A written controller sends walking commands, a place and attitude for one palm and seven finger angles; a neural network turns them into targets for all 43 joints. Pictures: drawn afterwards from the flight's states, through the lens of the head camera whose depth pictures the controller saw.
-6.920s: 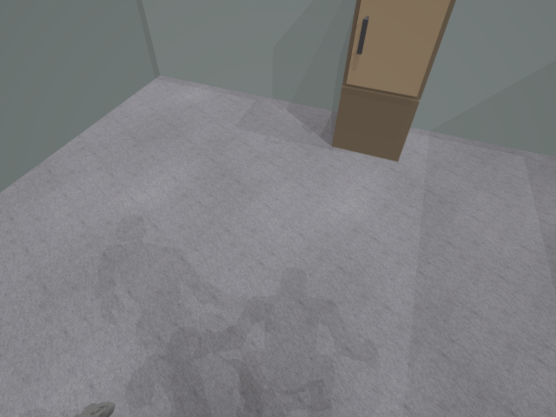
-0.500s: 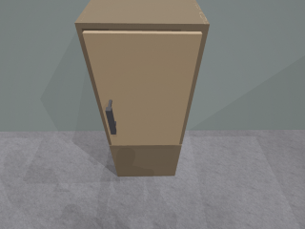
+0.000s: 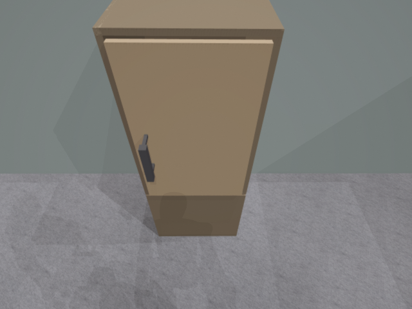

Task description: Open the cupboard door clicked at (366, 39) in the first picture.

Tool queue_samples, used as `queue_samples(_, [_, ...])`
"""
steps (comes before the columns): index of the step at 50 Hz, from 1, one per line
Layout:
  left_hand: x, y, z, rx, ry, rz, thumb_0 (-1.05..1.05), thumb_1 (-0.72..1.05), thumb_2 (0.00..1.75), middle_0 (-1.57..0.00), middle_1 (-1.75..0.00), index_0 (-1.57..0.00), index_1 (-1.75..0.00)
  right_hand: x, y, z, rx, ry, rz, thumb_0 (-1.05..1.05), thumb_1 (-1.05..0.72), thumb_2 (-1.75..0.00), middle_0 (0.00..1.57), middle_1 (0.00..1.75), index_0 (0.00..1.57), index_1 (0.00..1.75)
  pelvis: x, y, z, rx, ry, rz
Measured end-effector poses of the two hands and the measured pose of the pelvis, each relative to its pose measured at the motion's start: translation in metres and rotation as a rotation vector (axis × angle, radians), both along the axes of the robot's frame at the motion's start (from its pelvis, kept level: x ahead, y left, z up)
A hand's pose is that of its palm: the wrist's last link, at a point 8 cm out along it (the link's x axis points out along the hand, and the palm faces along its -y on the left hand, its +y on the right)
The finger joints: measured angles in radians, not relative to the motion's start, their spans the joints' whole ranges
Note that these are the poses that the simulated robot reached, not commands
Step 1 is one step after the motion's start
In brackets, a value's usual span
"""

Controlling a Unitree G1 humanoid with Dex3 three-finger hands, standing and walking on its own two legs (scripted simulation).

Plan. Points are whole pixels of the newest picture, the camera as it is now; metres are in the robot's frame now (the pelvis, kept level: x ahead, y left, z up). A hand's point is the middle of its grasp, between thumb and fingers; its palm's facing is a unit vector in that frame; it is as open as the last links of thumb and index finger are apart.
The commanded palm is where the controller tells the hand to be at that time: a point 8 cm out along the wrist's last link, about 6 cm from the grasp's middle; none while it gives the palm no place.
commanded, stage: come to a stop and stand still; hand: left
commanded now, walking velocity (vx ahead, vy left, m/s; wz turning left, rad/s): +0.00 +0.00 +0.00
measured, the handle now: (148, 158) +0.54 +0.21 -0.10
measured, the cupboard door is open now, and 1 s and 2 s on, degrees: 0 0 0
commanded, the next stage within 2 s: look again from close up in 0.68 s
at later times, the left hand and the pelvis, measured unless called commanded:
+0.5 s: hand out of the picture +0.00 +0.15 -0.18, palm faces +0.05 -0.98 -0.19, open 7.4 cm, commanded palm none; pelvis +0.02 -0.01 +0.00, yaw +0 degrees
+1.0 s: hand out of the picture +0.02 +0.19 -0.18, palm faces +0.07 -0.97 -0.24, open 7.4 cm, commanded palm none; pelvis +0.01 +0.01 -0.01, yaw +1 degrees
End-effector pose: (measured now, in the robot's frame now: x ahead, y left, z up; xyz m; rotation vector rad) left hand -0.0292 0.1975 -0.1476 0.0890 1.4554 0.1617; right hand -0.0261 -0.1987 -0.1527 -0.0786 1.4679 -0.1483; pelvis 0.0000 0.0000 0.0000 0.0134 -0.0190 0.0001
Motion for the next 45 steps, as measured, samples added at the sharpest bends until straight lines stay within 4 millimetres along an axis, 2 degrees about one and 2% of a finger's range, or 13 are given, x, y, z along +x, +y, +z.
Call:
queue_samples(13, [0.013,-0.001,0.0,0.008,0.007,0.001,0.0,0.91,0.9,-0.2,-0.3,-0.2,-0.3,0.029,-0.018,0.002,-0.036,-0.029,0.015,0.01,-0.92,-0.9,0.2,0.3,0.2,0.3,0.015,-0.005,0.0,0.005,0.006,0.0])
queue_samples(27, [0.03,0.004,0.002,0.036,-0.014,-0.005,0.0,0.91,0.9,-0.2,-0.3,-0.2,-0.3,0.044,-0.026,0.001,-0.04,-0.04,0.022,0.01,-0.92,-0.9,0.2,0.3,0.2,0.3,0.025,-0.01,-0.001,0.008,0.0,0.0])
queue_samples(40, [0.033,0.002,0.002,0.037,-0.03,-0.02,0.0,0.91,0.9,-0.2,-0.3,-0.2,-0.3,0.045,-0.03,0.001,-0.037,-0.047,0.031,0.01,-0.92,-0.9,0.2,0.3,0.2,0.3,0.024,-0.013,-0.001,0.005,-0.006,0.008])
queue_samples(45, [0.037,0.017,0.006,0.075,-0.09,-0.024,0.0,0.91,0.9,-0.2,-0.3,-0.2,-0.3,0.056,-0.037,-0.004,-0.06,-0.127,0.054,0.01,-0.91,-0.9,0.2,0.3,0.2,0.3,0.015,-0.006,-0.007,-0.006,0.005,0.019])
